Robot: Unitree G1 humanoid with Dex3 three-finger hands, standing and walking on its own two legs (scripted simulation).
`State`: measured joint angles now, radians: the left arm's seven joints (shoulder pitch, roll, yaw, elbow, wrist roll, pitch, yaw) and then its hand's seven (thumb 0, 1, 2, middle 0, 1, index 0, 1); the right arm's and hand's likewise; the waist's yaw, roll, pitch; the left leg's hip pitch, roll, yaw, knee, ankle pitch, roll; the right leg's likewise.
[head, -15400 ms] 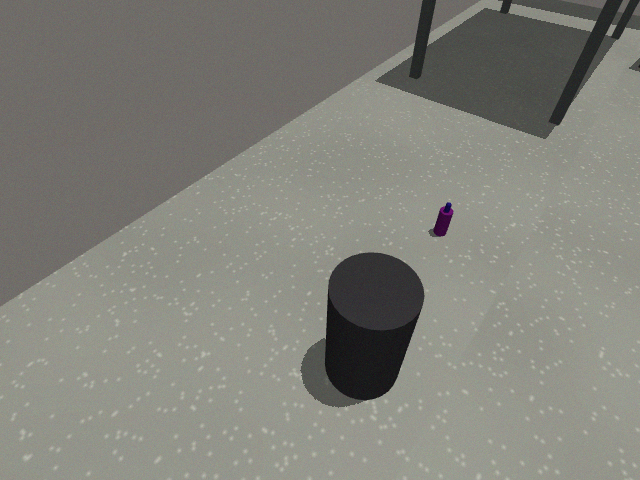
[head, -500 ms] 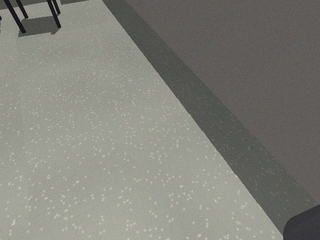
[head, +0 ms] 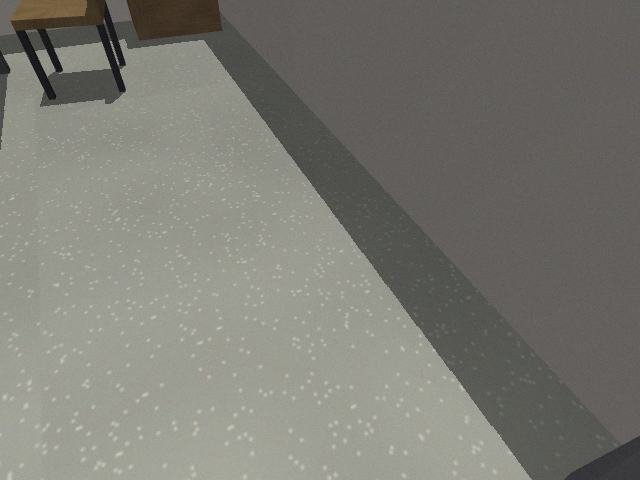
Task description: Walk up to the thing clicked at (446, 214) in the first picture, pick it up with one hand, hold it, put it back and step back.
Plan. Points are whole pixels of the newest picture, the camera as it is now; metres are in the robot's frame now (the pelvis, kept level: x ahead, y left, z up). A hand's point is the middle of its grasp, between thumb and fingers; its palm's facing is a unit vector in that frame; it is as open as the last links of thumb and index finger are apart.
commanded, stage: walk up
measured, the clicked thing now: out of the picture -0.01 +0.94 -0.69
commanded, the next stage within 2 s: stand in 0.12 s
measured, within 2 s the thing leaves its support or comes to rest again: neither
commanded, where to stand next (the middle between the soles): +0.07 -0.01 m, yaw +1 degrees
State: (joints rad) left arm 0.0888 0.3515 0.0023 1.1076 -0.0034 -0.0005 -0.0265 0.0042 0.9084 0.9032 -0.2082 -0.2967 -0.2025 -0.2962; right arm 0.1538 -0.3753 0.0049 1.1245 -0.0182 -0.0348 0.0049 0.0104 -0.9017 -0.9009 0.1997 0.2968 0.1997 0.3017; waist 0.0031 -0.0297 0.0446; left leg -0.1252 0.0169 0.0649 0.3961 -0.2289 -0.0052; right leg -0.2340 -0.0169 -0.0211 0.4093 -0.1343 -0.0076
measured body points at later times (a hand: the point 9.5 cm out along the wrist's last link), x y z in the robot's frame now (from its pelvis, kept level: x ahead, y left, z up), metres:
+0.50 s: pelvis +0.02 -0.01 +0.01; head +0.03 -0.02 +0.45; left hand +0.09 +0.30 -0.12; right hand +0.12 -0.29 -0.14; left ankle -0.01 +0.12 -0.74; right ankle +0.06 -0.11 -0.74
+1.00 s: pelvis +0.02 -0.01 +0.01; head +0.03 -0.02 +0.46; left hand +0.10 +0.29 -0.12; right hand +0.11 -0.31 -0.13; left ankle -0.01 +0.12 -0.74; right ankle +0.06 -0.11 -0.74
